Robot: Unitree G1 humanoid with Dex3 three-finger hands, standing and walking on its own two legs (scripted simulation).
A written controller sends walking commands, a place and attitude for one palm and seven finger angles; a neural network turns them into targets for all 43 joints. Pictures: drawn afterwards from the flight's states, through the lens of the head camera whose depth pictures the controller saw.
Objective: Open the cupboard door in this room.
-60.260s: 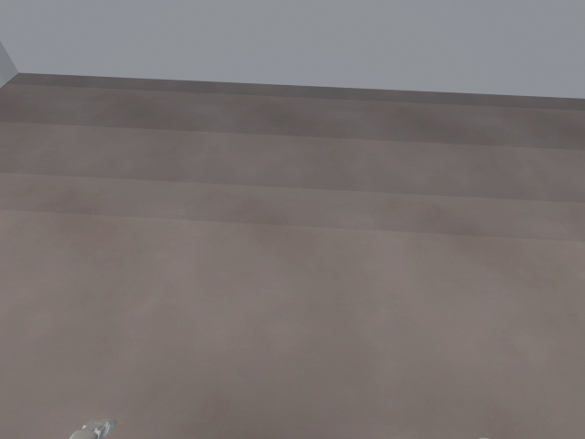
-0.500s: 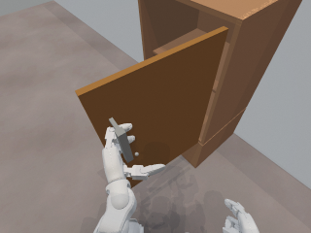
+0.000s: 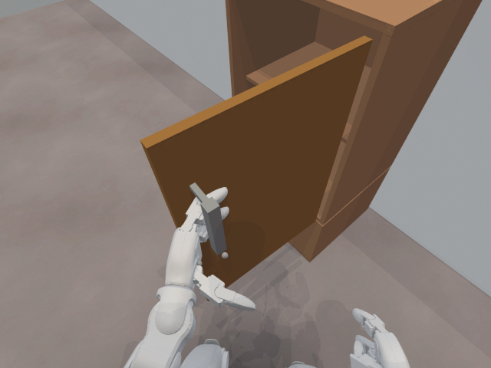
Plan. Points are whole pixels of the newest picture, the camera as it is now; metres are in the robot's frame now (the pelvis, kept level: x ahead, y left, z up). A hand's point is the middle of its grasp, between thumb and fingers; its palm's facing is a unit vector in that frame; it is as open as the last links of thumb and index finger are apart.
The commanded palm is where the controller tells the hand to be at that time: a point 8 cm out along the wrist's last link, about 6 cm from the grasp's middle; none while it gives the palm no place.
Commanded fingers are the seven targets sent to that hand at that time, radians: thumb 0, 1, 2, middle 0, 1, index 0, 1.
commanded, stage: slide the hand sideways off the handle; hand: left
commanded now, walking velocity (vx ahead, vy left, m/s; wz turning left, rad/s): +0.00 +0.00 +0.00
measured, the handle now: (208, 220) +0.34 +0.08 +0.06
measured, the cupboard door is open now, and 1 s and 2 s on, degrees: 87 87 87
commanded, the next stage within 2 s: draw the hand back to the body in 1.06 s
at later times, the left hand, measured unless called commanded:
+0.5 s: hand (208, 275) +0.25 +0.07 +0.05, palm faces -0.12 -0.99 +0.00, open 16.1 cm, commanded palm +0.23 +0.13 +0.05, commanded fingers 0.00 -0.50 0.30 -0.15 -0.30 -0.15 -0.30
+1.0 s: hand (175, 296) +0.22 +0.11 +0.05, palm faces -0.07 -1.00 -0.04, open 16.1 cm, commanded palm +0.19 +0.18 +0.05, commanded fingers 0.00 -0.50 0.30 -0.15 -0.30 -0.15 -0.30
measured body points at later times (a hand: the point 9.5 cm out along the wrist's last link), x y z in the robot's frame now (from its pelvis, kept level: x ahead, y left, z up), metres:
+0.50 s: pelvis +0.00 +0.01 +0.00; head +0.05 +0.00 +0.45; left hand +0.25 +0.12 +0.06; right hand +0.17 -0.21 -0.09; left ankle +0.06 +0.11 -0.66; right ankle -0.02 -0.09 -0.66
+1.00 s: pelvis +0.01 +0.00 -0.01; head +0.06 -0.02 +0.44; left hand +0.22 +0.17 +0.06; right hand +0.18 -0.23 -0.09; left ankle +0.06 +0.11 -0.66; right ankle -0.02 -0.09 -0.66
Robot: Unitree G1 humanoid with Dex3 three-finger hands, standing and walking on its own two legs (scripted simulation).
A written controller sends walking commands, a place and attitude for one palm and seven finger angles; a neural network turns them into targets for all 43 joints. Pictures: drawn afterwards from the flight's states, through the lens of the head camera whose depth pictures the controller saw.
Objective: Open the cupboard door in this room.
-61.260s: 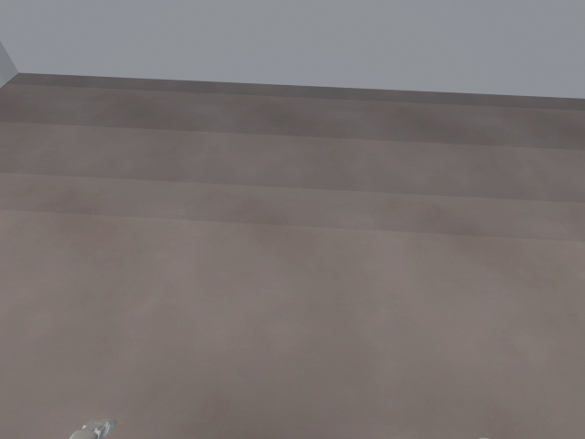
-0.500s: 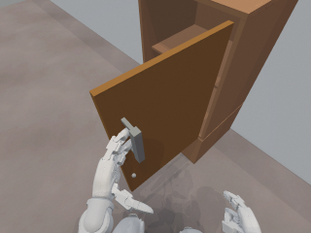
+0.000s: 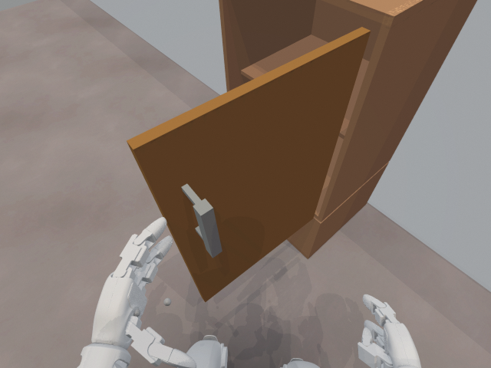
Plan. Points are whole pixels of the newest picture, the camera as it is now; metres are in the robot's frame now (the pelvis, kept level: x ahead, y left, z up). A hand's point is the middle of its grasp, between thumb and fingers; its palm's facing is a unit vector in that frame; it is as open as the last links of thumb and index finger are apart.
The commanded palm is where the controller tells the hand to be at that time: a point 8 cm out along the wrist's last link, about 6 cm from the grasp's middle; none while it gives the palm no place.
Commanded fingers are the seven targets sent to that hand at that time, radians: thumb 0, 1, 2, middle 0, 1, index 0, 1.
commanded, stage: slide the hand sideways off the handle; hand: left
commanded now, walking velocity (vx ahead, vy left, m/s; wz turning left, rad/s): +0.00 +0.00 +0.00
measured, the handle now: (202, 222) +0.33 +0.09 +0.07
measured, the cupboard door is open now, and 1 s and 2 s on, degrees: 87 87 87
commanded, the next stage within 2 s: draw the hand back to the body in 0.06 s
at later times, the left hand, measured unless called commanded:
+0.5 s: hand (119, 298) +0.20 +0.16 +0.11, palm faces -0.05 -1.00 -0.06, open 16.3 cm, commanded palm +0.17 +0.23 +0.12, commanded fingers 0.00 -0.50 0.30 -0.15 -0.30 -0.15 -0.30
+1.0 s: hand (20, 268) +0.21 +0.25 +0.17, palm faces +0.28 -0.89 -0.36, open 13.4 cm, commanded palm +0.16 +0.30 +0.20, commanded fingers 0.00 0.31 0.64 -0.18 -0.30 -0.18 -0.30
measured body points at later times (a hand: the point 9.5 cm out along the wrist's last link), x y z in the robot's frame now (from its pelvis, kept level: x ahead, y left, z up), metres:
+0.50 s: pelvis +0.00 +0.02 +0.02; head +0.03 +0.00 +0.47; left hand +0.20 +0.22 +0.11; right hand +0.18 -0.21 -0.05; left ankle +0.05 +0.12 -0.65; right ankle -0.03 -0.08 -0.65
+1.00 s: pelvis +0.02 +0.04 +0.07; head +0.01 +0.03 +0.52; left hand +0.19 +0.30 +0.19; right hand +0.20 -0.17 -0.01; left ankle +0.05 +0.12 -0.65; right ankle -0.03 -0.08 -0.65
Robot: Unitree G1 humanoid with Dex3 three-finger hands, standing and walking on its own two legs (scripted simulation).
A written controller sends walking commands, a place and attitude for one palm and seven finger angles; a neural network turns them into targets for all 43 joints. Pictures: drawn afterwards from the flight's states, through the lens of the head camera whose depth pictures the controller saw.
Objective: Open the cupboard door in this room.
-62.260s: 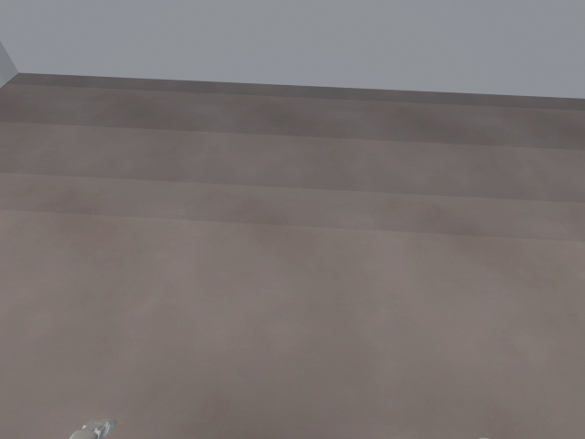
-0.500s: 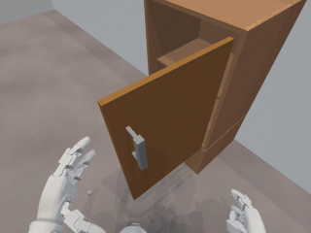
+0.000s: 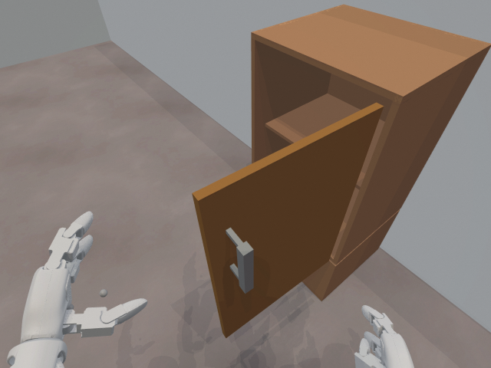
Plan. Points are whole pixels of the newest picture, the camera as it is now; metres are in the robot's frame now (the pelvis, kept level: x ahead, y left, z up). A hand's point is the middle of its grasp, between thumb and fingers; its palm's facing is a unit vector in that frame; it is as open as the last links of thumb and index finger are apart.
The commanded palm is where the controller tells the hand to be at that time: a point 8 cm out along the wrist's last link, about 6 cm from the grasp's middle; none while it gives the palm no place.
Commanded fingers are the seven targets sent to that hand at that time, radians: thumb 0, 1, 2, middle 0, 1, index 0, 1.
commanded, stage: draw the hand back to the body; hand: left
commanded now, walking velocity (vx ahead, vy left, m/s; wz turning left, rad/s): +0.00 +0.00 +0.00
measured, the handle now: (239, 261) +0.31 +0.05 +0.00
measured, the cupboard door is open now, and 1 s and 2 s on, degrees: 87 87 87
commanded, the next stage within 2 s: step back with the hand held close in 0.74 s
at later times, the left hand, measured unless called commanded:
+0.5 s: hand (59, 249) +0.21 +0.25 +0.17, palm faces +0.45 -0.79 -0.41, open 7.9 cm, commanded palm +0.16 +0.29 +0.19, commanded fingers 0.00 0.90 0.90 -0.20 -0.30 -0.20 -0.30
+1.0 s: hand (75, 248) +0.21 +0.23 +0.17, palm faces +0.41 -0.79 -0.46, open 7.4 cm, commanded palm +0.15 +0.27 +0.19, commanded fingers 0.00 0.90 0.90 -0.20 -0.30 -0.20 -0.30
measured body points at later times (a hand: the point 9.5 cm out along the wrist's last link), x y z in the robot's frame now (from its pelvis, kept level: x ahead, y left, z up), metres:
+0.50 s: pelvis +0.01 -0.01 +0.02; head +0.00 -0.03 +0.47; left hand +0.18 +0.29 +0.19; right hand +0.20 -0.24 -0.07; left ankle +0.03 +0.08 -0.72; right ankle -0.04 -0.12 -0.72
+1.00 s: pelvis +0.01 -0.03 +0.02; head +0.00 -0.05 +0.47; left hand +0.18 +0.27 +0.20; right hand +0.19 -0.26 -0.07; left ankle +0.03 +0.08 -0.72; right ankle -0.04 -0.12 -0.72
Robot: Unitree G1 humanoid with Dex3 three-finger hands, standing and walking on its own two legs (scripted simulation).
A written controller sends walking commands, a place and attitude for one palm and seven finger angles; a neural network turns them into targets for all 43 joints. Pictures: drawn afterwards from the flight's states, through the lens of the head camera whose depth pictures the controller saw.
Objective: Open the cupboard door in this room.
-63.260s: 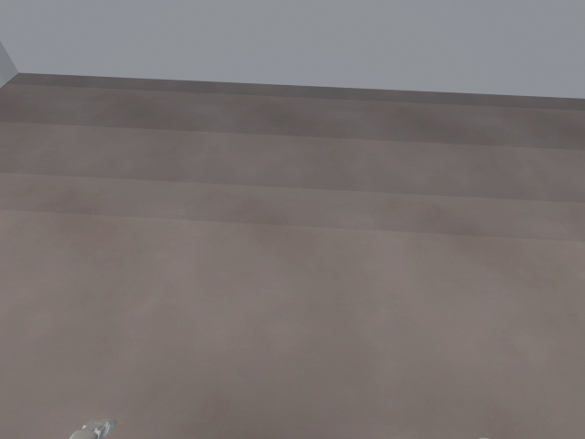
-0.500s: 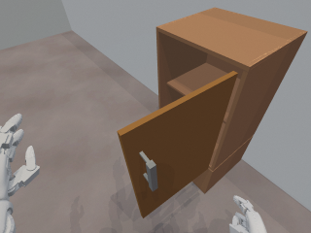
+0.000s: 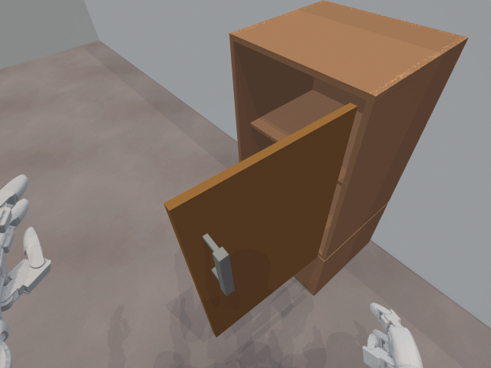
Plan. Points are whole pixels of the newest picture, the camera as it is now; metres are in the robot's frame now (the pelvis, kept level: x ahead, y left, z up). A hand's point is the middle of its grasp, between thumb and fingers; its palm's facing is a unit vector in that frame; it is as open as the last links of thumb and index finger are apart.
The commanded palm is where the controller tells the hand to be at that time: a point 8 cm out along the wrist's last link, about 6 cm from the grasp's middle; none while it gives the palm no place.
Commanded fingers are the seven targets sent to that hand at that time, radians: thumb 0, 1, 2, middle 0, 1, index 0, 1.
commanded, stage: step back with the hand held close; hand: left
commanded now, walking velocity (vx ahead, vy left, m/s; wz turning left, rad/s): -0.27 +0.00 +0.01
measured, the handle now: (218, 265) +0.30 +0.09 -0.02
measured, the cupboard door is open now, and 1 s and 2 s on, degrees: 87 87 87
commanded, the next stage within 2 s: stop stepping back and stand still in 0.96 s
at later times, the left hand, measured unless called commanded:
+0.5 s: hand out of the picture +0.12 +0.30 +0.15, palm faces +0.40 -0.76 -0.51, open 7.4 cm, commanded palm +0.06 +0.34 +0.17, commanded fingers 0.00 0.90 0.90 -0.20 -0.30 -0.20 -0.30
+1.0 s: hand out of the picture +0.01 +0.34 +0.17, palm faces +0.52 -0.74 -0.42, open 7.4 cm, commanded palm -0.06 +0.36 +0.17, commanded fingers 0.00 0.90 0.90 -0.20 -0.30 -0.20 -0.30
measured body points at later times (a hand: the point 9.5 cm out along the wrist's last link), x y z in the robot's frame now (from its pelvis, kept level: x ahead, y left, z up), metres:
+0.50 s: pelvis -0.08 +0.04 -0.01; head -0.06 +0.03 +0.44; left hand +0.10 +0.34 +0.18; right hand +0.09 -0.21 -0.09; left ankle +0.02 +0.11 -0.74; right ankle -0.05 -0.09 -0.74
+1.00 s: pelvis -0.19 +0.05 -0.01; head -0.16 +0.08 +0.43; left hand -0.03 +0.37 +0.19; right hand +0.01 -0.16 -0.09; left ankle -0.04 +0.13 -0.74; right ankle -0.27 -0.09 -0.67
